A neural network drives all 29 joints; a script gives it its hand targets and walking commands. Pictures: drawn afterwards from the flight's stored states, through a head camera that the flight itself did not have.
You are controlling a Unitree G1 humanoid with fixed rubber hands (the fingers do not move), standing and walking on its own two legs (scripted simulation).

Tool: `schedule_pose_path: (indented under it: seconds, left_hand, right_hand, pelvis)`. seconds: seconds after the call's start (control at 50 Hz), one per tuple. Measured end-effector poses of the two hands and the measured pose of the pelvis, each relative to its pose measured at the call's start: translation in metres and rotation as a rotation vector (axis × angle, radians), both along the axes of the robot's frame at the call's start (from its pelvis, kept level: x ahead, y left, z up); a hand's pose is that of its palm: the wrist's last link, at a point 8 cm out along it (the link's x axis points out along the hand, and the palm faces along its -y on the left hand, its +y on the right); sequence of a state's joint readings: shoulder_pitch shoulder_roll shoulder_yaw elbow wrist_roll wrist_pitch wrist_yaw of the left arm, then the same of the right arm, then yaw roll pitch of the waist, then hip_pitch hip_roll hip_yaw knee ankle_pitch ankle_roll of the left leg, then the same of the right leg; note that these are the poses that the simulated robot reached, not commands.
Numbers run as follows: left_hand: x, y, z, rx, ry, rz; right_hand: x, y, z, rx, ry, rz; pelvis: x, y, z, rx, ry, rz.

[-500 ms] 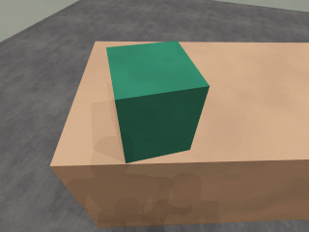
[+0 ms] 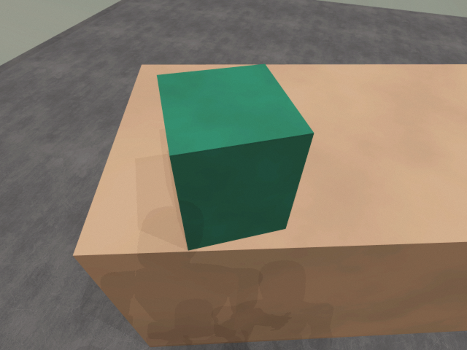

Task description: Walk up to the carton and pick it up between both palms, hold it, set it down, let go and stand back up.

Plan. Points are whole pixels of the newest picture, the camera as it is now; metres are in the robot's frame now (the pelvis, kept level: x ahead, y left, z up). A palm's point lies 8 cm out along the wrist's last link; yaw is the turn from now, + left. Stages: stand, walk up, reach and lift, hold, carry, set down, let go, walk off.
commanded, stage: stand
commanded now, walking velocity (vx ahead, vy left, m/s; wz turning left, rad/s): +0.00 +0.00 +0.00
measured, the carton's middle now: (226, 157) +0.44 +0.02 +0.10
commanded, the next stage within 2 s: none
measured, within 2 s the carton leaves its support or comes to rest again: neither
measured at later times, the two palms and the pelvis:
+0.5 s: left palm out of the picture +0.01 +0.25 -0.13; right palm out of the picture +0.03 -0.26 -0.12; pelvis +0.00 +0.00 +0.00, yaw +0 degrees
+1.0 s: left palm out of the picture +0.01 +0.24 -0.13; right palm out of the picture +0.02 -0.25 -0.13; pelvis +0.00 +0.00 +0.00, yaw +0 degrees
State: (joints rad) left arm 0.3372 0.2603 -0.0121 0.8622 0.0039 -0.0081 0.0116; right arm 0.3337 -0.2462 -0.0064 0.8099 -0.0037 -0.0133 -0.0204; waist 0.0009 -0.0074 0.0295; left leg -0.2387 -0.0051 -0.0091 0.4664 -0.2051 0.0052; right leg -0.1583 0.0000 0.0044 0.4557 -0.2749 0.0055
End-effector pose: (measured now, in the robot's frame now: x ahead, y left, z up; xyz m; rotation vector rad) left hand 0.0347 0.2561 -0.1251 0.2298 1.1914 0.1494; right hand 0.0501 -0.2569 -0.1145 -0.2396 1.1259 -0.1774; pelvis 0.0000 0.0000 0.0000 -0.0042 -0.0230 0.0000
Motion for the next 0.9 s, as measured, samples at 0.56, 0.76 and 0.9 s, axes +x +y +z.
schedule_pose_path:
  seconds: [0.56,0.76,0.9]
  left_hand:
    - [-0.023,-0.006,-0.006,-0.009,0.081,0.027]
    - [-0.029,-0.009,-0.008,-0.013,0.108,0.039]
    - [-0.031,-0.011,-0.008,-0.014,0.119,0.042]
  right_hand:
    - [-0.027,0.002,-0.008,0.005,0.102,-0.037]
    - [-0.031,0.006,-0.012,0.018,0.128,-0.038]
    - [-0.031,0.008,-0.014,0.021,0.139,-0.038]
  pelvis:
    - [-0.001,-0.001,0.002,0.002,-0.004,-0.001]
    - [0.001,-0.001,0.002,0.002,0.000,0.001]
    - [0.001,-0.002,0.002,0.002,0.000,0.000]
